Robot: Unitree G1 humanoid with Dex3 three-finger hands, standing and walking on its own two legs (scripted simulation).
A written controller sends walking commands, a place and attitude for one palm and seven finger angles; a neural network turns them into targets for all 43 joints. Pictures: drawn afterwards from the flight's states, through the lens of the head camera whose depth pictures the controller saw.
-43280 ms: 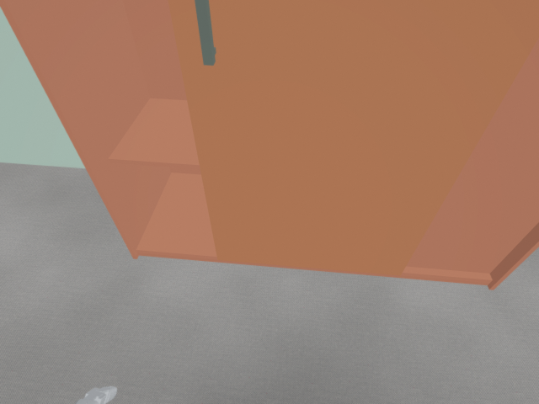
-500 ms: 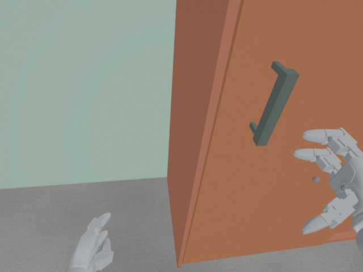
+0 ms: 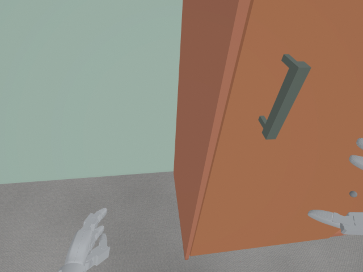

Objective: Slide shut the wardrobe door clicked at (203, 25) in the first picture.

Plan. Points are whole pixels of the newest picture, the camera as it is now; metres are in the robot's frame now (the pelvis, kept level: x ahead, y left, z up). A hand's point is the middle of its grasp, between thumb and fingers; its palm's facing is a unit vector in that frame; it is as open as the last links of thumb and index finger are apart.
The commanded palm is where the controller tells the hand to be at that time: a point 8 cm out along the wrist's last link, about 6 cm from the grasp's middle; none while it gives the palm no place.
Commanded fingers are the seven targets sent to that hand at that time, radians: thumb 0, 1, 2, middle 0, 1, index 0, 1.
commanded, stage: draw the hand back to the body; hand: right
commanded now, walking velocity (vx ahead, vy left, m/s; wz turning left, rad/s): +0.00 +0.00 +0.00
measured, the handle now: (278, 98) +0.37 -0.19 +0.25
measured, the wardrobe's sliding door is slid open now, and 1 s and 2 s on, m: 0.00 0.00 0.00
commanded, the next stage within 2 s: step back with the hand held close in 0.86 s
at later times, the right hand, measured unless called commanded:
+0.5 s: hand (347, 189) +0.21 -0.28 +0.17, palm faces +0.45 +0.81 -0.37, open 8.6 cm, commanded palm +0.16 -0.31 +0.18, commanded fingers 0.00 -0.90 -0.90 0.20 0.30 0.20 0.30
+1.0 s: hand (342, 188) +0.22 -0.28 +0.16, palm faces +0.45 +0.81 -0.38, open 7.4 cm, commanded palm +0.17 -0.32 +0.18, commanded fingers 0.00 -0.90 -0.90 0.20 0.30 0.20 0.30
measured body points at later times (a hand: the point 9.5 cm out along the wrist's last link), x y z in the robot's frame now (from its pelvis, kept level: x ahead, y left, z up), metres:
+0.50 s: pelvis +0.02 -0.02 +0.00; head -0.01 -0.01 +0.45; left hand +0.20 +0.20 -0.07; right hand +0.19 -0.32 +0.19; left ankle +0.03 +0.13 -0.73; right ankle -0.01 -0.15 -0.73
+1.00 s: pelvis +0.03 -0.02 +0.01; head +0.01 +0.00 +0.45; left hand +0.21 +0.20 -0.08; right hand +0.19 -0.32 +0.18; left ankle +0.03 +0.13 -0.73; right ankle -0.01 -0.15 -0.73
